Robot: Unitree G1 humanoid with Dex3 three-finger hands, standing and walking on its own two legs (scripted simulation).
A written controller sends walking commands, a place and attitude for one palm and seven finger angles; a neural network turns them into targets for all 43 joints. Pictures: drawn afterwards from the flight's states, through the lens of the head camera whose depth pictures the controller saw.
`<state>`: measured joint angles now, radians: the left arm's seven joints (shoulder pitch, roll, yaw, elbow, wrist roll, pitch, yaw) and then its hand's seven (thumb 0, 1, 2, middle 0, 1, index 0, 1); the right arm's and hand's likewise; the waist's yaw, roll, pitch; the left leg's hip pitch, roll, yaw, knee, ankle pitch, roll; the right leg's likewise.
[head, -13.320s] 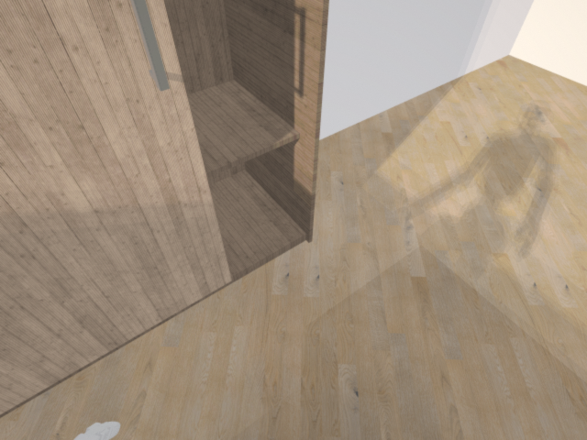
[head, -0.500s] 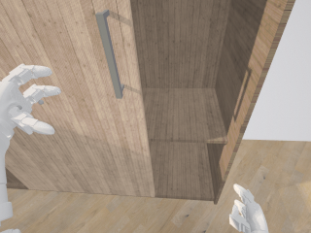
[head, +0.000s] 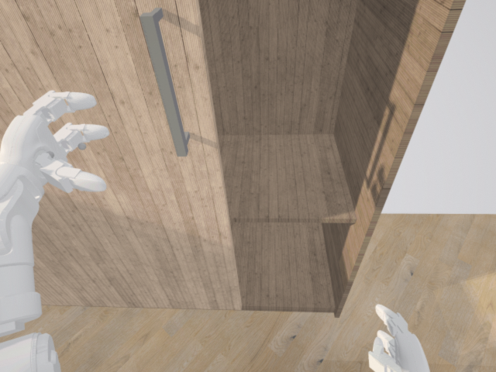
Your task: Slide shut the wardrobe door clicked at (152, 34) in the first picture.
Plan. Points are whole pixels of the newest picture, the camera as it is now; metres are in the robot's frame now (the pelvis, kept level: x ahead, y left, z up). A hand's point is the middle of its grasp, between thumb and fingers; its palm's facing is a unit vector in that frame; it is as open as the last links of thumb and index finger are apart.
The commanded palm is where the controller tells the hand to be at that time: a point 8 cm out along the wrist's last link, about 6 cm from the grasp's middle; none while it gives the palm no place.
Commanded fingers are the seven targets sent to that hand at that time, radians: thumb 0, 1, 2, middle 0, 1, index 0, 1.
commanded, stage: move the hooked fingers beside the handle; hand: left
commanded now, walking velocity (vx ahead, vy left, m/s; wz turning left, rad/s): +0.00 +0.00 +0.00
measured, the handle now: (171, 90) +0.50 +0.18 +0.24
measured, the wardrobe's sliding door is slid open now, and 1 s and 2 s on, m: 0.38 0.38 0.38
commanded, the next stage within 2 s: feel for the door with the fingertips in 1.74 s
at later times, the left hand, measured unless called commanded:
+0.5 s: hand (107, 125) +0.39 +0.25 +0.24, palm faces +0.10 -0.99 -0.03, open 14.0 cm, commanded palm +0.36 +0.30 +0.24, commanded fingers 0.00 -0.50 0.30 -0.30 -1.20 -0.30 -1.20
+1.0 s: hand (127, 111) +0.44 +0.24 +0.24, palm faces +0.09 -1.00 -0.02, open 14.0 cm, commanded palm +0.41 +0.29 +0.24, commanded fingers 0.00 -0.50 0.30 -0.30 -1.20 -0.30 -1.20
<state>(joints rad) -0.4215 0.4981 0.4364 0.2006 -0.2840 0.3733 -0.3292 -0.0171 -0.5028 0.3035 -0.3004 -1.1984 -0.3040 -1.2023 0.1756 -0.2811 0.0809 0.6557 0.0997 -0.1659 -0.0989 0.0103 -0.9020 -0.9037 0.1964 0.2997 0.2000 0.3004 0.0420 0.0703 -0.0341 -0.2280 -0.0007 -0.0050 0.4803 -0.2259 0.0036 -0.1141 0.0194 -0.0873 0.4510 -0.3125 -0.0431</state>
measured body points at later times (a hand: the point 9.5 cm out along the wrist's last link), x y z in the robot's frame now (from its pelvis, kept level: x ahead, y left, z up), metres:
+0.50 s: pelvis +0.00 +0.01 +0.00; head -0.01 -0.01 +0.45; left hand +0.38 +0.30 +0.24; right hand +0.16 -0.24 -0.09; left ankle +0.02 +0.12 -0.74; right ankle -0.04 -0.09 -0.74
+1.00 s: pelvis +0.01 +0.01 +0.00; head +0.01 -0.01 +0.45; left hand +0.42 +0.29 +0.24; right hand +0.12 -0.26 -0.11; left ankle +0.02 +0.12 -0.74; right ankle -0.04 -0.09 -0.74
